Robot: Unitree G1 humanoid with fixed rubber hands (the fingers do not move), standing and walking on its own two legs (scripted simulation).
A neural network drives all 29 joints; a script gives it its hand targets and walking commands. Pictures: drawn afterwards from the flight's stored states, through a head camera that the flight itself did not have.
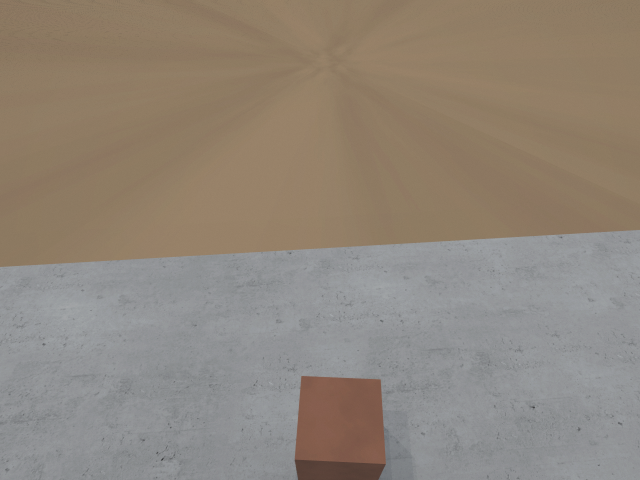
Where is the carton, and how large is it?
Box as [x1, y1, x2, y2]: [295, 376, 385, 479]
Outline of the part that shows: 301,376 295,449 295,464 298,479 377,479 385,464 380,379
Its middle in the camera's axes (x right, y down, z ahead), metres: +0.05 +0.51 +1.06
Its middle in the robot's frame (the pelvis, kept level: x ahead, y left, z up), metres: +0.39 -0.03 -0.65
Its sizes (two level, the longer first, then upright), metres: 0.210 0.200 0.250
